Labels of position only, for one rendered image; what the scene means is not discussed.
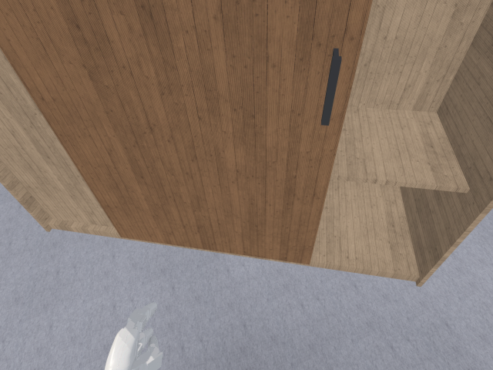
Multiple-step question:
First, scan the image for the robot left hand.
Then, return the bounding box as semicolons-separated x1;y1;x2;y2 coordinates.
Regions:
105;302;163;370

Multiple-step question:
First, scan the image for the wardrobe door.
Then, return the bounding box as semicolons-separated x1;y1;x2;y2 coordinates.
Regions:
0;0;373;264
0;49;114;227

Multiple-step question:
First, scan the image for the handle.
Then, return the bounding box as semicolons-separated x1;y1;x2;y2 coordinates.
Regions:
321;49;342;126

